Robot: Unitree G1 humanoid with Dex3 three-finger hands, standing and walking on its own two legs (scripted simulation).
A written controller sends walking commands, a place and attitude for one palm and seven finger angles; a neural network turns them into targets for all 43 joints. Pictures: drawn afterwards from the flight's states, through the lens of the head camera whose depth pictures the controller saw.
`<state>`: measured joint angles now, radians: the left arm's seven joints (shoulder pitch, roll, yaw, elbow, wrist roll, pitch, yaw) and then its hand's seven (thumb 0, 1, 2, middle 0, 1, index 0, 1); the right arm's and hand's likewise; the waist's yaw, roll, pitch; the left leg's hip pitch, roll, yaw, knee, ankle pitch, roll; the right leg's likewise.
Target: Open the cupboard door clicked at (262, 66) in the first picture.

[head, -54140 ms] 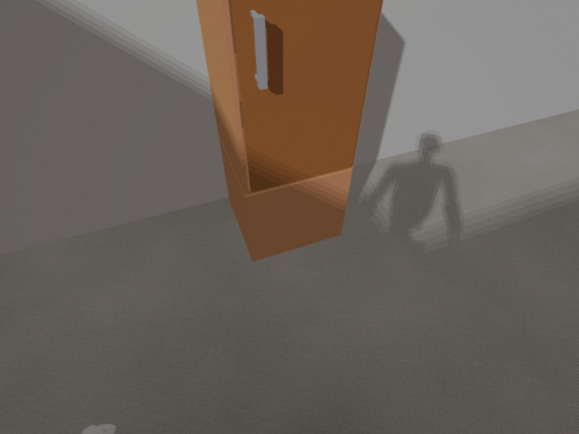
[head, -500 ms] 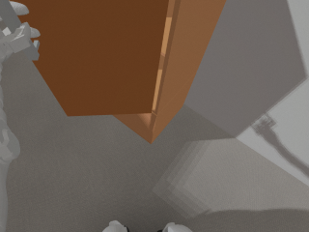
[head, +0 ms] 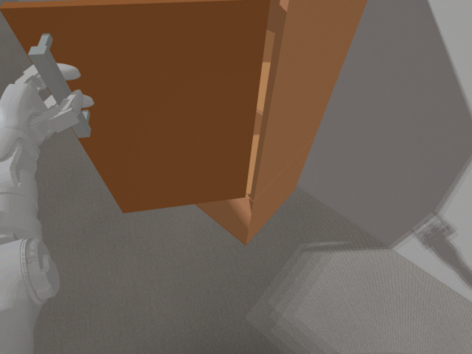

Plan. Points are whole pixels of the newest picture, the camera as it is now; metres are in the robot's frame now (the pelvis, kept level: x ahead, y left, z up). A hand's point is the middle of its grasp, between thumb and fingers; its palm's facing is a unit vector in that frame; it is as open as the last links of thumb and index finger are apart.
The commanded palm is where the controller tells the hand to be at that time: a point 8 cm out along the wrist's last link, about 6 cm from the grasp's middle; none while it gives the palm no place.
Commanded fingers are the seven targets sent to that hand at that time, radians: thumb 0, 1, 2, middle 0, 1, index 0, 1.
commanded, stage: pull the door open along its arc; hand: left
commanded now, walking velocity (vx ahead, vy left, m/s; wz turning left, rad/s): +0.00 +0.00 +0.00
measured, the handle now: (66, 89) +0.53 +0.26 +0.15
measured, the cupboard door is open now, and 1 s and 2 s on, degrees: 50 65 90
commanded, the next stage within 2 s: open thumb and fingers to let go in 1.40 s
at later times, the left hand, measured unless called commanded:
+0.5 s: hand (71, 110) +0.47 +0.23 +0.15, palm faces -0.02 -1.00 -0.01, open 5.7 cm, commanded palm +0.44 +0.29 +0.15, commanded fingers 0.00 0.90 0.90 -0.40 -1.35 -0.40 -1.35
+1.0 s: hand (85, 150) +0.39 +0.19 +0.16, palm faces +0.21 -0.97 +0.08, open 6.1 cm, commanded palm +0.32 +0.25 +0.15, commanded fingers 0.00 0.90 0.90 -0.40 -1.35 -0.40 -1.35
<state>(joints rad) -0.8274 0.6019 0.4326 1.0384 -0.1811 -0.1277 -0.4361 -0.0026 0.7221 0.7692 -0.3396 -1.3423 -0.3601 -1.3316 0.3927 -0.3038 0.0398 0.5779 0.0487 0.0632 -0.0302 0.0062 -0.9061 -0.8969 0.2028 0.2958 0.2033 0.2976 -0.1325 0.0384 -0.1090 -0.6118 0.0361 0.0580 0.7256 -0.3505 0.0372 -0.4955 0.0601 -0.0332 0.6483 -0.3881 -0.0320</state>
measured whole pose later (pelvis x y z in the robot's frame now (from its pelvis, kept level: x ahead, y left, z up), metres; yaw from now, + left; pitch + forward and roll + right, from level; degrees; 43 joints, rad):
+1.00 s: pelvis +0.00 +0.00 +0.01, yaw -1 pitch +8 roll -1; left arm -0.34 0.23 0.32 0.28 -0.23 0.07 0.01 0.00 0.70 0.78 -0.32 -1.33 -0.34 -1.24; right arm 0.26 -0.26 0.02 0.55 0.05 0.00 0.00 0.01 -0.91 -0.90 0.20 0.30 0.20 0.30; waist -0.04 0.05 -0.12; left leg -0.45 0.02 0.09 0.65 -0.33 0.04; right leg -0.36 0.05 0.00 0.60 -0.38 -0.03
